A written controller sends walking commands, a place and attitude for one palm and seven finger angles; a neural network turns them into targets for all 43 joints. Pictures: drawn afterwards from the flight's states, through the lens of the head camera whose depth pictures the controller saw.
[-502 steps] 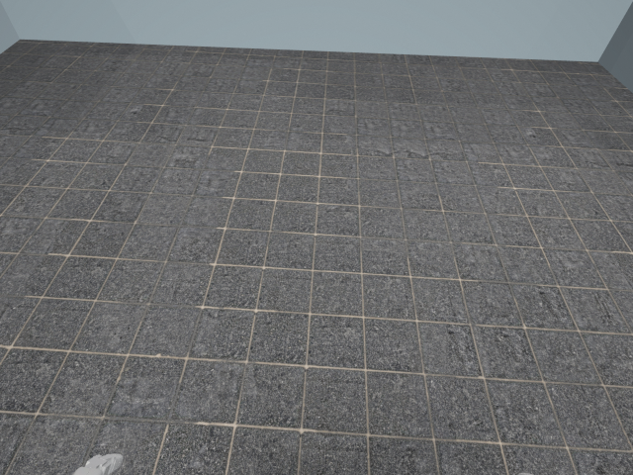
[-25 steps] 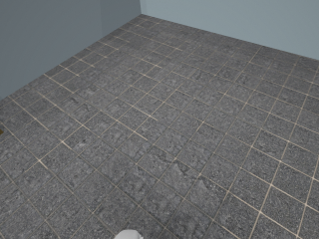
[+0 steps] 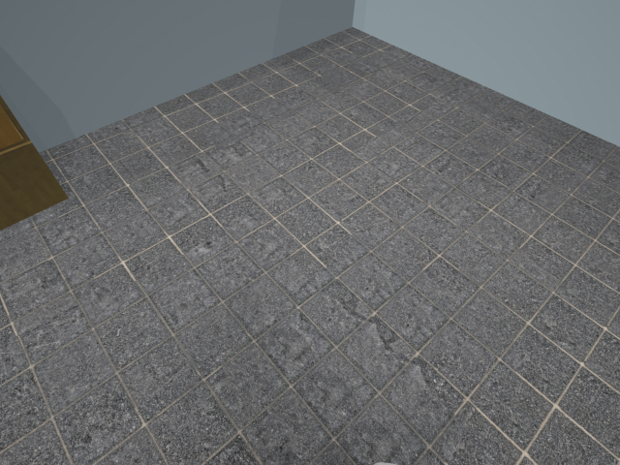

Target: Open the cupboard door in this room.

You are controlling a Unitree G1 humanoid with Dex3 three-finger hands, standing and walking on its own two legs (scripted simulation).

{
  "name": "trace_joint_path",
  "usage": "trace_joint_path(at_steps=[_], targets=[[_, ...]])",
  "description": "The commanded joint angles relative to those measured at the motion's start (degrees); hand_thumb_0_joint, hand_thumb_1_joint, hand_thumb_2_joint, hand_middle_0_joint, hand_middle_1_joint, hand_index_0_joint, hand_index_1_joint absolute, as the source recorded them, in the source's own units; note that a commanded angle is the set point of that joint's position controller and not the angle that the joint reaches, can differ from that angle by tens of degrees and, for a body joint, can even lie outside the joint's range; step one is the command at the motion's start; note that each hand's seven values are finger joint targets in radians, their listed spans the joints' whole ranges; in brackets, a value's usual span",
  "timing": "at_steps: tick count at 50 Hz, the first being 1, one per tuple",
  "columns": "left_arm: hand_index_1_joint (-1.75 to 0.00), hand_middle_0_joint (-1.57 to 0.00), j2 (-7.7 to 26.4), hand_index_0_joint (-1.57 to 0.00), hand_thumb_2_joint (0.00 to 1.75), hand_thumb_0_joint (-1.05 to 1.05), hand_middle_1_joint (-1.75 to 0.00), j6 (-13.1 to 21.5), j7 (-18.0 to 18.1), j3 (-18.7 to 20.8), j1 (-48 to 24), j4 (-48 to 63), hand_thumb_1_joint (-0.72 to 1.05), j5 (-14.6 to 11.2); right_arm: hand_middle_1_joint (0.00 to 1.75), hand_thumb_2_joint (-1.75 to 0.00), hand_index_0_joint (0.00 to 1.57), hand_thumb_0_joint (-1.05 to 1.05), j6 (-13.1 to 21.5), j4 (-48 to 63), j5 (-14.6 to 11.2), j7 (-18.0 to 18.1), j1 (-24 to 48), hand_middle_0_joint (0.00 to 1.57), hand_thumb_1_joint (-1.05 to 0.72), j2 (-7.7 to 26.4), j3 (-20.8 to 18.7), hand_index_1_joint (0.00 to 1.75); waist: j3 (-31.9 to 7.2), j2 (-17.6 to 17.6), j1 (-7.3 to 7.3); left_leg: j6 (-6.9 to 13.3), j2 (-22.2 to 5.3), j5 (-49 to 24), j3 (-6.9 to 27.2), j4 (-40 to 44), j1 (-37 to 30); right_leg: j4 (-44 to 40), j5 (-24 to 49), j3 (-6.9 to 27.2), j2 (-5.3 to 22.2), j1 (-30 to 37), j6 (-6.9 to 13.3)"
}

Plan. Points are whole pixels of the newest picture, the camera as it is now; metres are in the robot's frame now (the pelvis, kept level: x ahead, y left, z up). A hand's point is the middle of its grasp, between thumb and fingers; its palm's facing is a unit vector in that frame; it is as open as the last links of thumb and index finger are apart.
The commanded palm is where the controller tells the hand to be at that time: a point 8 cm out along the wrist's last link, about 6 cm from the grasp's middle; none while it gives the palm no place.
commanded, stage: turn or walk to find it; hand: left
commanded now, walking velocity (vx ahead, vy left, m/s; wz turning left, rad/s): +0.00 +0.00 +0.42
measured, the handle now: out of the picture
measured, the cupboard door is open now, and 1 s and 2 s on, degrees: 0 0 0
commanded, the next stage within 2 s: stand and wait in 0.78 s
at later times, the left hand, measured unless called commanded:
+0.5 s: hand out of the picture -0.02 +0.17 -0.16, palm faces +0.26 -0.93 -0.25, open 7.4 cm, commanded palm none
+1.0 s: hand out of the picture -0.06 +0.17 -0.16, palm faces +0.41 -0.87 -0.28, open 7.4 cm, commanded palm none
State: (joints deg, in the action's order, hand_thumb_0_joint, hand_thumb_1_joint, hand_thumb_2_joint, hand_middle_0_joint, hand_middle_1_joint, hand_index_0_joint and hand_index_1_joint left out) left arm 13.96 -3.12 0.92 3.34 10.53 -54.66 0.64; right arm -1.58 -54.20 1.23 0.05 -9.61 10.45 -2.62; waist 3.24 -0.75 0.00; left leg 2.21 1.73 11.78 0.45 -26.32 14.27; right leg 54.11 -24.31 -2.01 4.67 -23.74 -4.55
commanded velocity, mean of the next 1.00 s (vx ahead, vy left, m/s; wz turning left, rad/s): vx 0.00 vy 0.00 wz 0.32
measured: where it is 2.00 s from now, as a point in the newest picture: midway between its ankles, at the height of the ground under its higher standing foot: outside the picture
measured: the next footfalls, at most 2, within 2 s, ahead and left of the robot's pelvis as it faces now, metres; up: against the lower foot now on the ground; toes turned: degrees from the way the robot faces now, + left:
right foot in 0.14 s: +0.03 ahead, -0.14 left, +0.00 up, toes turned +0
left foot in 0.58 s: -0.05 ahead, +0.11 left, +0.00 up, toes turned +20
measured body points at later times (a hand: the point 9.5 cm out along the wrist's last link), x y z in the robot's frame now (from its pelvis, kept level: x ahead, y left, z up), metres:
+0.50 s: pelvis -0.03 -0.04 +0.00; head +0.01 -0.04 +0.45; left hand -0.04 +0.22 -0.14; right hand +0.08 -0.28 -0.16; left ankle -0.08 +0.11 -0.70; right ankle -0.01 -0.14 -0.74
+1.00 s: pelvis -0.05 -0.05 -0.01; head -0.02 -0.07 +0.44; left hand -0.08 +0.21 -0.14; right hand +0.12 -0.24 -0.17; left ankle -0.09 +0.09 -0.73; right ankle +0.00 -0.13 -0.74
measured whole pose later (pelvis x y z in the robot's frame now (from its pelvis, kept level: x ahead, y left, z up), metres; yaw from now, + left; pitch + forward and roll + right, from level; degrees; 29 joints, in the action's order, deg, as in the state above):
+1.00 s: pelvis -0.05 -0.05 -0.01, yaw +23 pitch -1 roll +1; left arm 10.6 0.0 1.1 1.2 11.6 -55.4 0.9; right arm -2.9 -56.3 0.8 0.4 -9.8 12.2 -3.4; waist 2.7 3.0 0.0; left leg -0.9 0.7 23.1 2.9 -39.3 18.1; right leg 34.0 -17.4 -5.6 2.3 -14.9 1.2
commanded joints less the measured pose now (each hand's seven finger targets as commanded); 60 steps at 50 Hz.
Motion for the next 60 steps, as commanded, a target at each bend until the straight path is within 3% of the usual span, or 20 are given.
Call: trace_joint_path(at_steps=[1,5,6,7,8,11,13,21,26,27,29,30,32,41,45,46,48,51,54,60], targets=[[-0.3,-0.2,2.6,-0.2,0.9,0.0,-0.3,1.5,0.2,0.7,-0.4,5.4,0.9,0.0,0.3,-0.9,0.2,0.0,0.4,3.1,0.4,0.5,-1.8,0.2,-0.9,12.5,-3.3,0.3,-4.6,9.6,-1.44,7.7,-14.9,-13.9,16.8,7.2,-4.0,-8.7,-1.4,-0.1,-1.3,1.0,0.5],[-0.3,-0.2,3.5,-0.2,0.9,0.0,-0.3,2.6,0.5,0.9,5.0,4.2,0.9,-0.3,0.3,-0.9,0.2,0.0,0.2,3.7,-0.1,0.2,-1.0,0.2,-0.9,11.5,-3.5,0.3,-7.2,7.7,1.28,4.2,-10.7,-12.8,16.4,1.3,2.6,-28.7,10.5,-1.1,-2.4,15.3,1.3],[-0.3,-0.2,6.0,-0.2,0.9,0.0,-0.3,3.1,0.8,1.4,6.9,4.0,0.9,0.2,0.3,-0.9,0.2,0.0,0.3,4.0,-0.6,-0.1,-1.1,0.2,-0.9,9.4,-3.3,0.3,-7.9,2.0,2.07,1.1,-7.1,-5.8,12.9,-4.1,8.4,-34.8,12.1,3.8,3.1,21.7,2.8],[-0.3,-0.2,10.8,-0.2,0.9,0.0,-0.3,3.6,1.2,2.3,7.2,4.1,0.9,1.0,0.3,-0.9,0.2,0.0,0.4,5.3,-0.9,-0.4,-1.9,0.2,-0.9,5.6,-2.6,0.3,-7.2,-12.8,2.14,-3.0,0.9,10.0,4.0,-15.1,18.8,-37.9,14.9,17.8,16.8,25.9,8.2],[-0.3,-0.2,11.7,-0.2,0.9,0.0,-0.3,3.6,1.4,2.8,6.2,5.1,0.9,0.6,0.3,-0.9,0.2,0.0,-0.4,5.7,-0.1,-0.1,-0.3,0.2,-0.9,7.6,-3.2,0.3,-5.5,-15.7,3.05,-3.7,0.7,20.8,3.6,-27.2,18.5,-39.9,16.7,21.4,23.7,17.9,13.5],[-0.3,-0.2,6.9,-0.2,0.9,0.0,-0.3,3.6,1.2,1.5,-1.6,6.5,0.9,0.5,0.3,-0.9,0.2,0.0,-1.5,2.6,0.1,-0.8,-2.0,0.2,-0.9,7.4,-3.6,0.3,0.3,-5.3,-1.09,-4.1,-2.1,12.7,4.2,-42.7,18.0,-37.7,17.6,9.3,15.4,10.2,12.2],[-0.3,-0.2,5.6,-0.2,0.9,0.0,-0.3,3.9,1.3,1.2,-2.2,6.6,0.9,0.6,0.3,-0.9,0.2,0.0,-1.6,1.4,0.1,-1.1,-4.4,0.2,-0.9,6.7,-3.3,0.3,-0.8,-7.1,-1.69,-5.2,-2.7,9.8,2.4,-42.7,17.5,-36.2,22.9,3.7,13.2,12.3,10.7],[-0.3,-0.2,9.2,-0.2,0.9,0.0,-0.3,3.5,1.0,2.2,5.4,3.1,0.9,1.2,0.3,-0.9,0.2,0.0,-1.0,2.5,-0.5,-0.9,2.1,0.2,-0.9,5.6,-1.9,0.3,-2.9,-9.8,2.82,-6.0,-3.5,15.1,-3.0,-23.8,11.8,-32.5,33.3,0.8,15.7,18.4,12.5],[-0.3,-0.2,10.2,-0.2,0.9,0.0,-0.3,2.8,0.8,2.5,4.7,1.9,0.9,0.8,0.3,-0.9,0.2,0.0,0.0,1.7,-0.7,-0.5,-1.1,0.2,-0.9,6.0,-1.5,0.3,-5.9,-10.6,0.72,-4.7,-2.4,6.1,-6.4,-4.5,0.5,-25.3,34.9,-2.9,14.7,16.9,9.1],[-0.3,-0.2,9.3,-0.2,0.9,0.0,-0.3,2.5,0.7,2.4,4.3,2.1,0.9,0.3,0.3,-0.9,0.2,0.0,0.4,1.3,-0.6,-0.6,-3.1,0.2,-0.9,7.7,-1.8,0.3,-6.9,-6.8,-0.71,-3.8,-3.8,-0.7,-5.1,2.6,-5.9,-20.9,29.9,-4.6,13.5,12.6,6.7],[-0.3,-0.2,3.3,-0.2,0.9,0.0,-0.3,1.8,0.1,1.0,2.8,5.4,0.9,0.0,0.3,-0.9,0.2,0.0,0.8,1.4,0.0,-0.3,-7.0,0.2,-0.9,16.7,-3.8,0.3,-6.5,18.4,-2.9,6.3,-24.1,-27.9,19.3,7.3,-14.9,-1.2,-11.2,-7.8,2.6,-7.9,0.2],[-0.3,-0.2,4.0,-0.2,0.9,0.0,-0.3,1.2,0.5,0.7,-1.2,6.0,0.9,0.4,0.3,-0.9,0.2,0.0,0.8,0.0,0.0,0.2,-8.6,0.2,-0.9,16.3,-3.8,0.3,-6.7,15.9,-4.68,9.1,-24.6,-23.2,19.0,8.1,-10.3,5.1,-12.4,-2.7,2.5,-6.5,0.8],[-0.3,-0.2,4.4,-0.2,0.9,0.0,-0.3,1.0,0.1,1.2,-2.5,4.9,0.9,0.1,0.3,-0.9,0.2,0.0,0.7,1.2,0.1,0.9,-2.8,0.2,-0.9,13.9,-3.1,0.3,-2.9,14.5,-2.49,8.4,-19.8,-16.9,15.1,8.1,-6.0,9.1,-5.8,0.2,2.6,-8.4,0.9],[-0.3,-0.2,2.4,-0.2,0.9,0.0,-0.3,1.6,-0.1,0.2,0.6,4.0,0.9,-0.1,0.3,-0.9,0.2,0.0,0.7,2.5,0.3,0.7,-0.7,0.2,-0.9,12.7,-2.8,0.3,-5.1,9.8,-1.22,7.4,-15.4,-21.5,12.9,5.3,-6.0,-7.6,-2.1,-1.2,-1.0,0.9,0.5],[-0.3,-0.2,2.5,-0.2,0.9,0.0,-0.3,2.9,0.2,-0.2,8.0,0.8,0.9,0.0,0.3,-0.9,0.2,0.0,0.6,2.1,-0.2,0.6,1.3,0.2,-0.9,10.8,-2.5,0.3,-6.9,7.7,2.08,3.6,-11.6,-14.7,10.3,0.0,-1.1,-28.0,11.8,-2.7,-1.8,14.3,1.0],[-0.3,-0.2,4.7,-0.2,0.9,0.0,-0.3,3.6,0.5,0.0,8.6,0.4,0.9,0.5,0.3,-0.9,0.2,0.0,0.8,1.9,-0.7,0.4,0.3,0.2,-0.9,8.3,-2.1,0.3,-6.6,1.4,2.02,0.5,-8.0,-7.3,7.2,-4.6,3.4,-33.1,15.6,1.8,2.5,19.1,2.1],[-0.3,-0.2,10.7,-0.2,0.9,0.0,-0.3,4.1,0.9,1.3,7.0,1.4,0.9,0.8,0.3,-0.9,0.2,0.0,-0.2,3.4,-0.7,0.4,0.9,0.2,-0.9,5.9,-1.5,0.3,-3.3,-16.8,2.58,-3.4,-0.9,19.8,2.0,-19.4,10.6,-40.2,17.0,20.2,19.8,13.7,12.5],[-0.3,-0.2,6.5,-0.2,0.9,0.0,-0.3,3.8,0.8,0.2,1.6,1.4,0.9,0.6,0.3,-0.9,0.2,0.0,-0.8,-0.2,-0.3,0.2,-0.6,0.2,-0.9,6.0,-1.9,0.3,1.5,-7.1,0.0,-2.6,-2.4,14.5,3.0,-29.7,9.1,-39.5,16.0,12.7,13.4,7.5,13.4],[-0.3,-0.2,5.1,-0.2,0.9,0.0,-0.3,4.1,0.9,-0.1,2.1,0.8,0.9,0.6,0.3,-0.9,0.2,0.0,-0.6,-2.3,-0.5,0.1,-3.1,0.2,-0.9,4.6,-1.5,0.3,-1.2,-7.4,-0.01,-3.6,-3.0,12.1,0.8,-27.4,7.3,-37.8,22.8,6.8,10.6,11.0,12.0],[-0.3,-0.2,7.4,-0.2,0.9,0.0,-0.3,3.8,1.2,1.6,7.3,-1.6,0.9,1.0,0.3,-0.9,0.2,0.0,-0.4,-1.8,-0.9,0.3,0.9,0.2,-0.9,4.2,-1.1,0.3,-2.7,-7.7,3.24,-4.3,-3.2,16.9,-1.2,-20.5,8.1,-35.0,31.1,7.0,14.8,17.7,14.4]])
